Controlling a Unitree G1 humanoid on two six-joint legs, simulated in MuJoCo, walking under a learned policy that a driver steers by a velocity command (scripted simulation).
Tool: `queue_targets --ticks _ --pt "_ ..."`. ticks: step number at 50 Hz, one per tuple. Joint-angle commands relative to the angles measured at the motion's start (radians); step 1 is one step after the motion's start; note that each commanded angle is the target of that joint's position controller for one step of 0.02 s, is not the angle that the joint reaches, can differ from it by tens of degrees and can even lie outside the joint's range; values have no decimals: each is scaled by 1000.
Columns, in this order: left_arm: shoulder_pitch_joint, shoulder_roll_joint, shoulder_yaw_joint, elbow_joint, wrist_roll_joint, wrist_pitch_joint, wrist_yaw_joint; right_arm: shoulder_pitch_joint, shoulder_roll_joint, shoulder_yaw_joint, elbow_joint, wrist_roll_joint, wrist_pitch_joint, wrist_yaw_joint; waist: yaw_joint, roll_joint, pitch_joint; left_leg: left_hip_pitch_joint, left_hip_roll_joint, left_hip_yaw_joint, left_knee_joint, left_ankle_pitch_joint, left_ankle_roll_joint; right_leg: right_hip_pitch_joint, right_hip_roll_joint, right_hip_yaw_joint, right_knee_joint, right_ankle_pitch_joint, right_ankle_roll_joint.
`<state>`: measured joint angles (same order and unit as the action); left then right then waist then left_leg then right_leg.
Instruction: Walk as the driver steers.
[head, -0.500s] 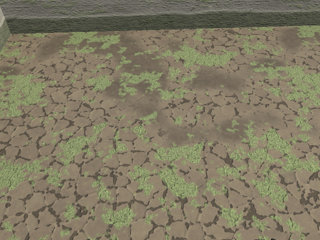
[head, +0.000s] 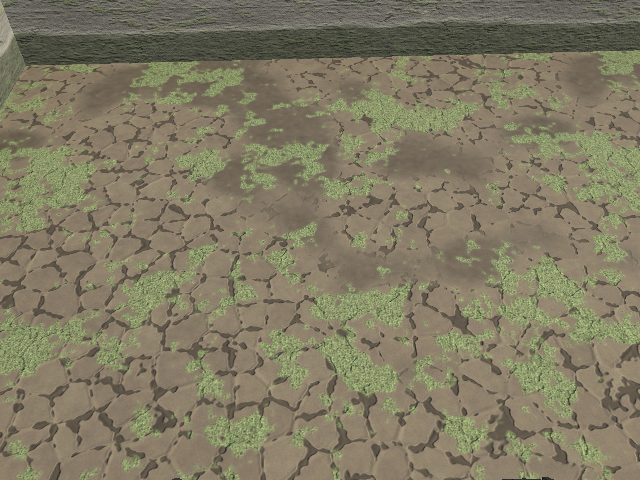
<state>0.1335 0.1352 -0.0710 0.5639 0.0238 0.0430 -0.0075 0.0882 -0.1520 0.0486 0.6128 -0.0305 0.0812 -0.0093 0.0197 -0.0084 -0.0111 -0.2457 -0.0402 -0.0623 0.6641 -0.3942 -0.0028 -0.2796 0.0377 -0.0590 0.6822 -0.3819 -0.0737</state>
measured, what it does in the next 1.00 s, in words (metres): stands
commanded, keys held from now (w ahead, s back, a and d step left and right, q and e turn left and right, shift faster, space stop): w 0.84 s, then no key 0.16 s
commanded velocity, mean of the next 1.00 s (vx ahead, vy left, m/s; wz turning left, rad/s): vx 0.48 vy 0.00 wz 0.00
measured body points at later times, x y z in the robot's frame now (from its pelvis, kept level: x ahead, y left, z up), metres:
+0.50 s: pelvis +0.00 +0.00 +0.00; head -0.01 +0.00 +0.45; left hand +0.19 +0.19 -0.08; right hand +0.21 -0.19 -0.08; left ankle -0.02 +0.13 -0.72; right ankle -0.01 -0.07 -0.72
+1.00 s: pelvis +0.00 +0.00 +0.01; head -0.01 -0.01 +0.46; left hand +0.18 +0.18 -0.08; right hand +0.20 -0.19 -0.08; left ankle -0.02 +0.13 -0.72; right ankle -0.01 -0.07 -0.72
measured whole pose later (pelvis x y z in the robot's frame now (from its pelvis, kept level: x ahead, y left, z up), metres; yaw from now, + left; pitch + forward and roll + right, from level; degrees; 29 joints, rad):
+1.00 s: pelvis +0.00 +0.00 +0.01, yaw +1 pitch -1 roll +1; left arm 0.15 0.12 -0.08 0.58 0.03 0.04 -0.01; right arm 0.10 -0.14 0.06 0.63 -0.03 0.09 -0.01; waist 0.02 -0.01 -0.02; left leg -0.22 -0.04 -0.08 0.59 -0.34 -0.01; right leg -0.25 0.03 -0.07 0.62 -0.36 -0.07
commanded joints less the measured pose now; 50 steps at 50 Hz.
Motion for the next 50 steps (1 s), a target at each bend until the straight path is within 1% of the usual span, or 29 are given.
queue_targets --ticks 1,3,5,6,8,9,11,12,14,15,17,18,20,21,23,24,26,27,29,31,33,35,37,39,40,42,43,45,50 --pt "-57 63 19 -82 -11 -18 13 -72 -53 -15 -81 1 -24 -4 -11 -11 -81 55 19 -32 -70 124 18 -9 -103 138 -173 168 -8" --pt "-130 58 15 -115 -5 -14 0 -136 -67 -15 -110 3 -15 -1 2 -9 5 -5 35 -44 -62 299 16 -41 -99 103 -126 339 -6" --pt "-83 49 15 -100 10 -19 -7 -111 -71 -20 -104 -2 -11 0 12 -1 -75 26 42 -51 -48 343 20 -7 -93 88 -100 372 -2" --pt "-23 57 18 -75 -4 -20 8 -54 -60 -19 -77 1 -21 -5 -4 -1 -152 84 24 -37 -60 150 19 21 -99 124 -152 200 -5" --pt "-72 66 19 -89 -13 -14 14 -82 -53 -15 -82 0 -24 -4 -12 -17 -52 41 16 -32 -71 112 17 -22 -108 146 -183 156 -11" --pt "-129 58 15 -115 -5 -14 0 -136 -67 -15 -110 3 -14 -1 2 -10 5 -6 33 -44 -61 298 16 -41 -100 102 -125 339 -6" --pt "-82 50 15 -100 10 -20 -7 -111 -72 -20 -104 -2 -11 0 12 -1 -75 25 41 -51 -47 342 19 -7 -94 87 -100 372 -2" --pt "-22 57 18 -76 -4 -20 8 -55 -60 -19 -77 1 -20 -5 -4 -1 -152 83 23 -38 -59 150 19 21 -100 122 -151 199 -5" --pt "-71 66 19 -89 -13 -14 14 -83 -53 -15 -83 0 -23 -4 -12 -17 -52 40 16 -33 -70 112 17 -23 -109 144 -183 154 -11" --pt "-129 58 15 -116 -5 -14 0 -136 -67 -15 -110 2 -14 -1 2 -10 5 -7 33 -45 -60 298 15 -42 -101 101 -125 338 -6" --pt "-81 50 15 -101 10 -20 -7 -112 -72 -20 -104 -2 -10 0 12 -1 -75 24 40 -52 -46 342 19 -7 -95 85 -99 371 -2" --pt "-21 57 18 -76 -4 -21 8 -55 -60 -19 -77 1 -20 -5 -4 -1 -152 81 23 -38 -58 150 19 20 -101 121 -151 198 -5" --pt "-70 66 19 -90 -13 -14 14 -84 -53 -15 -83 1 -23 -4 -12 -17 -52 39 15 -34 -69 112 17 -23 -110 143 -183 153 -11" --pt "-128 58 15 -116 -5 -14 0 -137 -67 -15 -110 2 -14 -1 2 -10 5 -9 32 -46 -59 297 15 -42 -101 99 -124 336 -6" --pt "-80 50 15 -101 10 -20 -7 -112 -72 -20 -104 -2 -10 0 12 -1 -75 22 39 -52 -45 341 19 -7 -95 84 -99 370 -2" --pt "-20 57 18 -77 -4 -21 8 -56 -59 -19 -77 1 -20 -5 -4 -1 -152 80 22 -39 -57 149 19 20 -102 120 -151 196 -5" --pt "-69 66 19 -90 -13 -14 14 -84 -53 -15 -83 1 -23 -4 -12 -17 -52 38 14 -34 -68 111 17 -24 -111 142 -183 151 -11" --pt "-127 58 15 -117 -4 -15 0 -137 -67 -15 -110 2 -14 -1 2 -10 5 -10 31 -46 -58 297 15 -43 -102 98 -124 334 -6" --pt "-26 57 17 -80 -4 -17 8 -61 -61 -18 -77 1 -19 -4 -3 -4 -128 70 20 -40 -57 148 19 8 -103 120 -155 191 -6" --pt "-118 57 16 -114 -1 -17 -1 -130 -66 -15 -109 1 -14 -1 3 -10 -10 -6 33 -49 -59 308 16 -34 -99 94 -118 337 -5" --pt "-25 59 18 -80 -5 -19 9 -62 -62 -19 -77 1 -20 -5 -3 1 -133 71 20 -40 -55 149 20 13 -103 118 -152 195 -6" --pt "-118 57 16 -114 -1 -17 0 -131 -65 -14 -109 1 -14 -2 3 -11 -10 -7 32 -49 -58 307 16 -35 -100 93 -117 339 -5" --pt "-25 58 18 -80 -5 -18 9 -62 -61 -19 -77 1 -19 -5 -3 -2 -133 70 18 -40 -54 148 19 13 -104 118 -151 196 -6" --pt "-64 65 19 -91 -12 -14 14 -81 -53 -14 -81 0 -22 -3 -11 -19 -52 36 14 -37 -67 116 17 -24 -111 137 -181 151 -11" --pt "-122 58 16 -117 -3 -15 0 -134 -68 -15 -109 2 -14 -1 2 -10 2 -11 30 -49 -57 305 16 -38 -102 94 -121 337 -6" --pt "-76 51 16 -101 11 -21 -6 -111 -74 -20 -103 -2 -11 -1 13 0 -78 20 37 -55 -43 349 20 -3 -96 79 -94 373 -1" --pt "-3 56 17 -72 -3 -21 9 -42 -59 -18 -70 1 -20 -6 -3 3 -159 82 23 -47 -64 142 21 27 -105 117 -153 191 -5" --pt "-100 53 11 -104 0 -19 0 -116 -63 -13 -100 0 -11 -1 -1 -2 6 -8 37 -67 -89 272 20 -33 -105 100 -141 314 -7" --pt "-48 31 -1 -58 10 -30 -10 -93 -41 -2 -71 -8 -1 1 -1 2 -53 75 72 -109 -219 291 10 33 -128 128 -243 322 5"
